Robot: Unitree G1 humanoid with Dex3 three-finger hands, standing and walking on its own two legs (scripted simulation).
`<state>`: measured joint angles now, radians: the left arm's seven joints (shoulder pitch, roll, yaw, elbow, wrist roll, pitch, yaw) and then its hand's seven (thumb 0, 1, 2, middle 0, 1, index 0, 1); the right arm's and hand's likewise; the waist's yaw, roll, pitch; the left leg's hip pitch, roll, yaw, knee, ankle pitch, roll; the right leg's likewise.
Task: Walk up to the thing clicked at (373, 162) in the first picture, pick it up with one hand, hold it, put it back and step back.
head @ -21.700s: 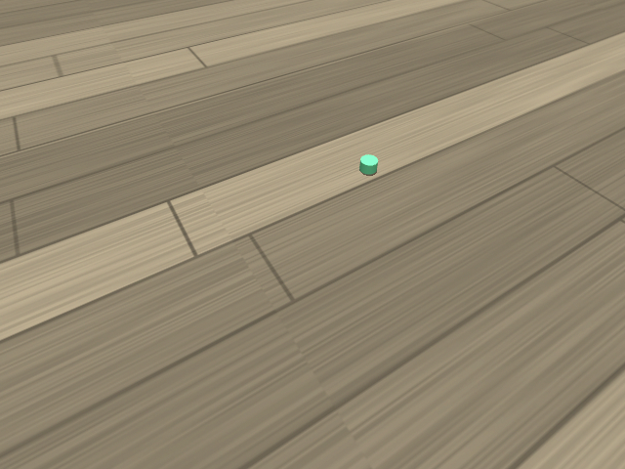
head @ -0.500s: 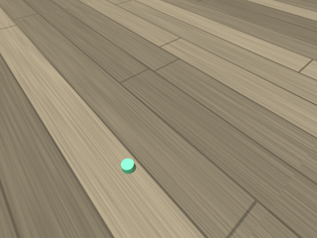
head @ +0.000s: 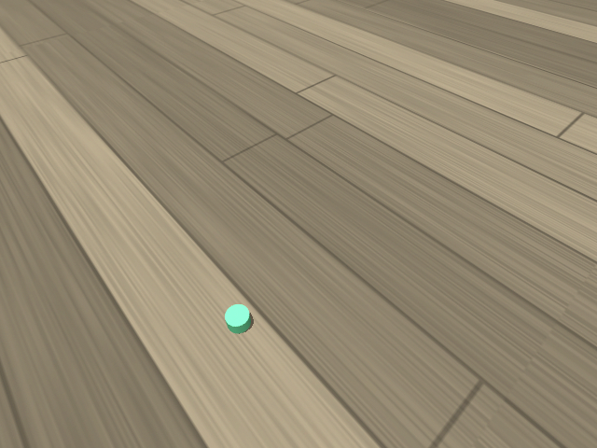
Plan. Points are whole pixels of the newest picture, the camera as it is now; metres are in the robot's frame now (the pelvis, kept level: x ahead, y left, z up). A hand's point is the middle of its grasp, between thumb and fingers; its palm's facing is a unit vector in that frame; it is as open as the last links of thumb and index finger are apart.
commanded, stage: stand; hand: left
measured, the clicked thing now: (238, 318) +0.68 +0.23 -0.75
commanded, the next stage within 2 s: walk up in 0.18 s
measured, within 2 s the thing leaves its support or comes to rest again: neither
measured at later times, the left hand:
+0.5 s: hand out of the picture +0.05 +0.31 -0.18, palm faces +0.02 -0.94 -0.35, open 7.3 cm
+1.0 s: hand (175, 340) +0.33 +0.23 -0.14, palm faces -0.01 -0.94 -0.35, open 7.3 cm
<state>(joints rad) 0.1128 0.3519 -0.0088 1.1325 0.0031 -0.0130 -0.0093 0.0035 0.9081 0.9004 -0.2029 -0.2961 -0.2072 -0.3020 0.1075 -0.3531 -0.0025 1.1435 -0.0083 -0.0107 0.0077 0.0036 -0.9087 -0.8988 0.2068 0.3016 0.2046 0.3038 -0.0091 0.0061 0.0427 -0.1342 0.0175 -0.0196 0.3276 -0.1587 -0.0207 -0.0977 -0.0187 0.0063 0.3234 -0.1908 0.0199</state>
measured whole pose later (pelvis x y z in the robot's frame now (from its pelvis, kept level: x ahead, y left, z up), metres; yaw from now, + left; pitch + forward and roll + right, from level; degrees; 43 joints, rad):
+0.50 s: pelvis +0.05 +0.03 -0.02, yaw +1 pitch -3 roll +0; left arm 0.30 0.42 0.08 1.02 0.03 0.02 -0.05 0.00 0.91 0.90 -0.20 -0.30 -0.21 -0.30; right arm 0.24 -0.39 -0.09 1.00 -0.04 -0.07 0.03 0.01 -0.91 -0.90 0.21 0.30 0.20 0.30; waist 0.02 -0.04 0.07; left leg -0.22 0.00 0.05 0.55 -0.26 0.03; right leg -0.15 -0.02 0.05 0.69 -0.42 -0.02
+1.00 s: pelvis +0.21 -0.03 -0.03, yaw +0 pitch -5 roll +2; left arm 0.18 0.35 0.06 0.82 0.01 -0.04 -0.07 0.00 0.91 0.90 -0.20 -0.30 -0.21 -0.30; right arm 0.34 -0.38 -0.04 0.86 -0.01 -0.04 0.01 0.01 -0.91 -0.90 0.21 0.30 0.21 0.30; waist -0.01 0.02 0.14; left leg -0.21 -0.01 -0.01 1.08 -0.52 0.04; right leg -0.33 -0.02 -0.04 0.64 -0.22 -0.05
